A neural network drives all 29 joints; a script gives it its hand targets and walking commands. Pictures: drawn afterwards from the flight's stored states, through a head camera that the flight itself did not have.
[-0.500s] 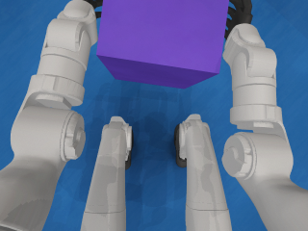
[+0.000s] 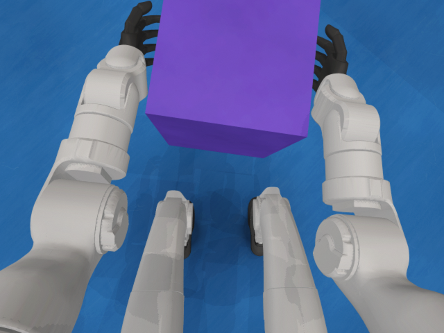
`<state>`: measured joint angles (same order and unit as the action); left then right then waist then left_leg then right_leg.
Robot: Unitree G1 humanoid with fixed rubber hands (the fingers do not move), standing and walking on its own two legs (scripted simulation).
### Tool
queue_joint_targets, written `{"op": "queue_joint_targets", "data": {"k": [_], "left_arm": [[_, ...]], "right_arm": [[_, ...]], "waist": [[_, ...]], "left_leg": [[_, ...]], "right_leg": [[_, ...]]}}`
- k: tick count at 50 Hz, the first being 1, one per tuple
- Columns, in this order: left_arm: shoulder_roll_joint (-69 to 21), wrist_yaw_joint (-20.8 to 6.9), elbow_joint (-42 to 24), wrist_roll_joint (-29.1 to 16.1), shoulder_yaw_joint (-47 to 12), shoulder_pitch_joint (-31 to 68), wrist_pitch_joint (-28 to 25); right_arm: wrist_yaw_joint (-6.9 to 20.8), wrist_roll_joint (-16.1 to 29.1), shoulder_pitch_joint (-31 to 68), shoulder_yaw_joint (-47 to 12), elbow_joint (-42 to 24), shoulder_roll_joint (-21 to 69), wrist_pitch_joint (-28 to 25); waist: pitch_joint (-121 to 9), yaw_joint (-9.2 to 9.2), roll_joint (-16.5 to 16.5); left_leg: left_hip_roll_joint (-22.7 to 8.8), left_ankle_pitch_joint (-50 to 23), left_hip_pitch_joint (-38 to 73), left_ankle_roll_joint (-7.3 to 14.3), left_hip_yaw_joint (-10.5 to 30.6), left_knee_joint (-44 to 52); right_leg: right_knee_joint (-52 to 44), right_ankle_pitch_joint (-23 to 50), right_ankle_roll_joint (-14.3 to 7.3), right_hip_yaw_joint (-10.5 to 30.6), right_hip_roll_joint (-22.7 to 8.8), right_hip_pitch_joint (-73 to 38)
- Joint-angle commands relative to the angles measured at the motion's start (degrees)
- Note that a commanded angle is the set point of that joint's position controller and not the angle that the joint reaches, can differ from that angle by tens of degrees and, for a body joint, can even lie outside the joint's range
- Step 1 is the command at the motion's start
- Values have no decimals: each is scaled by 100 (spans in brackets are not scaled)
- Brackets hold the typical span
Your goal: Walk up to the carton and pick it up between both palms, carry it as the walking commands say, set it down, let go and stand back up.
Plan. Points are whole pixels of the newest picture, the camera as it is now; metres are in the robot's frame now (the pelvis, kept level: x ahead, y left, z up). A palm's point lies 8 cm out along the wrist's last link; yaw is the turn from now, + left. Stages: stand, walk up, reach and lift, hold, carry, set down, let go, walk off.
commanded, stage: reach and lift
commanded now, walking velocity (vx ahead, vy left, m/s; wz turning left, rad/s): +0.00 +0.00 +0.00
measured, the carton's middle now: (228, 86) +0.50 -0.01 -0.10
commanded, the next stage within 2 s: none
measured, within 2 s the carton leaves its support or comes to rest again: neither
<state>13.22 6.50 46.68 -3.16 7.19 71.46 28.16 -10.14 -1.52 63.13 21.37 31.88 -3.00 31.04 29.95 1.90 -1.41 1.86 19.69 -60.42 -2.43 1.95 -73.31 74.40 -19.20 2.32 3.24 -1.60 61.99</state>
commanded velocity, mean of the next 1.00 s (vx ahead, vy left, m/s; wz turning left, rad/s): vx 0.00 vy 0.00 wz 0.00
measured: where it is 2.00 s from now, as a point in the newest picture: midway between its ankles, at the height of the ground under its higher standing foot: (221, 238)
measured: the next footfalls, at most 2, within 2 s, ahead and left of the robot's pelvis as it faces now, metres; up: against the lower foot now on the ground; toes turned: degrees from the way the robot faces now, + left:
none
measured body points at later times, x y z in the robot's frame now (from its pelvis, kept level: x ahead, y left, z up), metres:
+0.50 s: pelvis +0.01 +0.00 +0.06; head +0.21 -0.01 +0.45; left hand +0.50 +0.13 +0.04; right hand +0.46 -0.17 +0.03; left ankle +0.16 +0.14 -0.60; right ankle +0.17 -0.13 -0.60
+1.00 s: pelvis +0.03 +0.00 +0.10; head +0.13 -0.01 +0.53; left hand +0.47 +0.13 +0.12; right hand +0.44 -0.17 +0.12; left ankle +0.16 +0.14 -0.60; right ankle +0.17 -0.13 -0.60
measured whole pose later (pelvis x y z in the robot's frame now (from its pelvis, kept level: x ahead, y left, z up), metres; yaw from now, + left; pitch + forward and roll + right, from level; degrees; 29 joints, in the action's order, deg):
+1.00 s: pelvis +0.03 +0.00 +0.10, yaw -1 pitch -1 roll +2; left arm 5.6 5.4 43.4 0.2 9.4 48.7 28.5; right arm -8.7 -5.4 41.9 20.8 29.4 3.9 31.9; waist 14.7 1.2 -1.6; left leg 1.2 10.6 -31.2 -2.0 2.0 -42.5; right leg 44.9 -10.8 1.9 3.2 -1.6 33.5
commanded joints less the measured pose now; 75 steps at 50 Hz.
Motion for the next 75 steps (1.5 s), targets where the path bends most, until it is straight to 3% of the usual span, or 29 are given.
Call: {"op": "queue_joint_targets", "data": {"k": [1,2,6,7,8,10,11,13,22,24,31,33,35,41,43,49,50,51,53,56,60,61,63,64,67,68,69,72,75], "left_arm": [[-7312,-2269,-2258,-577,-1720,4073,-338],[-7316,-2285,-2450,-646,-1795,4201,-379],[-7355,-2292,-2454,-593,-1852,3763,-375],[-7370,-2311,-2306,-585,-1814,3758,-364],[-7437,-2316,-2476,-590,-1856,3676,-389],[-7432,-2354,-2310,-574,-1849,3521,-373],[-7458,-2348,-2411,-562,-1904,3539,-394],[-7334,-2341,-2701,-600,-1968,3650,-432],[-7401,-2383,-2530,-531,-1994,3455,-426],[-7439,-2416,-2400,-508,-1932,3228,-427],[-7552,-2446,-2549,-523,-2106,2970,-401],[-7480,-2468,-2476,-533,-2039,2944,-359],[-7537,-2475,-2746,-645,-2214,3078,-374],[-7519,-2476,-2527,-553,-2138,2747,-308],[-7659,-2490,-2440,-513,-2159,2456,-276],[-7662,-2567,-1703,-234,-1619,2300,-157],[-7657,-2587,-1596,-121,-1497,2230,-143],[-7695,-2602,-1331,0,-1347,2097,-87],[-7704,-2653,-930,335,-823,1714,9],[-7628,-2685,-567,584,-452,1435,237],[-7467,-2677,-422,915,-123,944,496],[-7501,-2659,-421,890,-137,805,524],[-7583,-2647,-665,845,-202,824,546],[-7634,-2611,-684,848,-180,655,572],[-7779,-2576,-1083,697,-557,578,668],[-7759,-2555,-1358,652,-627,494,638],[-7795,-2541,-1493,631,-800,423,679],[-7985,-2493,-2090,324,-1292,293,708],[-7978,-2454,-2362,177,-1629,48,853]], "right_arm": [[2133,1086,5337,-4003,-1619,6864,-200],[2137,1060,5112,-3980,-1439,6937,-199],[2147,1155,5007,-4227,-1674,7012,-201],[2143,1043,4878,-4115,-1557,6935,-200],[2151,1126,4918,-4265,-1768,7028,-207],[2135,1002,4638,-4143,-1515,7038,-194],[2160,1099,4620,-4230,-1549,7169,-202],[2158,1124,4712,-4382,-1746,7156,-220],[2175,1008,4353,-4247,-1395,7140,-203],[2185,961,4274,-4295,-1412,7216,-203],[2260,983,3938,-4386,-1482,7205,-158],[2219,1035,4001,-4434,-1599,7236,-135],[2225,1060,4075,-4473,-1694,7186,-136],[2206,986,3656,-4458,-1463,7305,-51],[2217,937,3455,-4448,-1511,7323,-38],[2288,619,2944,-3828,-542,7477,84],[2328,502,2819,-3621,-310,7503,116],[2344,344,2630,-3322,-86,7373,124],[2437,55,2189,-2791,378,7452,239],[2538,-328,1697,-2145,809,7228,461],[2606,-504,1327,-1888,789,7045,675],[2612,-499,1239,-1900,823,6959,721],[2645,-349,1301,-1992,676,6923,724],[2663,-210,1428,-2150,484,6966,741],[2691,-191,845,-2301,419,6998,877],[2713,-109,868,-2504,205,7090,867],[2707,-59,662,-2609,109,7102,896],[2713,362,905,-3338,-769,7246,822],[2639,453,514,-3551,-939,7290,893]], "waist": [[-13949,-287,-48],[-13994,-193,-28],[-14055,-337,-114],[-13754,-207,-113],[-13903,-322,-118],[-13574,-198,-121],[-13643,-317,13],[-13788,-319,-130],[-12935,-295,8],[-12878,-323,-174],[-12820,-308,-59],[-12674,-420,-113],[-12803,-271,-111],[-12177,-410,-135],[-11930,-335,-111],[-9514,-215,73],[-8866,-184,57],[-8272,-3,134],[-6932,-64,132],[-5888,113,130],[-5466,-41,178],[-5295,3,37],[-5186,-96,181],[-5256,-250,180],[-5216,-41,243],[-5515,-176,73],[-5495,-102,118],[-5984,-220,151],[-5783,-115,195]], "left_leg": [[743,-329,3247,262,-262,1553],[734,-399,3323,249,-238,1588],[729,-709,3595,272,-223,1800],[730,-642,3526,264,-215,1856],[728,-730,3701,276,-220,1913],[715,-561,3627,284,-181,2060],[707,-681,3781,280,-210,2122],[722,-869,3926,290,-181,2181],[643,-521,4160,294,-127,2775],[635,-537,4221,317,-120,2859],[597,-859,4791,299,-82,3252],[613,-748,4772,326,-126,3365],[585,-748,5020,313,-60,3467],[532,-808,5068,322,-90,3776],[528,-880,5103,332,-53,3859],[433,188,4629,367,-94,4178],[401,333,4579,400,-87,4230],[395,540,4403,380,-98,4287],[347,1060,4118,452,-125,4435],[246,1396,4167,455,-115,4752],[290,1328,4586,468,-165,4961],[253,1194,4673,475,-126,5070],[270,1034,4835,450,-95,5137],[265,857,4850,451,-88,5193],[260,396,5172,381,-92,5285],[296,-2,5362,382,-91,5240],[325,-337,5487,348,-86,5210],[363,-997,5681,308,-79,5108],[344,-1184,5634,238,-47,5144]], "right_leg": [[-1638,379,9,-197,880,-4555],[-1630,466,15,-218,878,-4603],[-1864,770,41,-157,893,-4976],[-1939,694,23,-154,880,-4916],[-1990,740,30,-150,891,-5071],[-2142,632,24,-124,865,-5043],[-2198,740,15,-100,859,-5211],[-2281,896,27,-63,859,-5476],[-2859,460,7,30,796,-5618],[-2973,413,17,40,779,-5701],[-3334,678,-2,25,794,-6036],[-3485,475,11,97,741,-6295],[-3531,487,-10,53,764,-6395],[-3863,464,2,100,715,-6490],[-3934,606,-6,63,724,-6519],[-4284,-594,-103,70,630,-5888],[-4323,-725,-98,66,628,-5621],[-4387,-871,-145,59,610,-5488],[-4525,-1424,-159,59,573,-5138],[-4670,-1492,-180,-52,569,-5054],[-4923,-1441,-152,-98,574,-5220],[-4939,-1200,-125,-193,613,-5272],[-5036,-1025,-143,-156,596,-5247],[-5046,-807,-128,-204,601,-5424],[-5143,-190,-138,-248,626,-5580],[-5163,91,-114,-250,645,-5694],[-5199,403,-104,-252,636,-5718],[-5131,1081,-86,-185,656,-6087],[-5179,1343,-104,-144,630,-6108]]}}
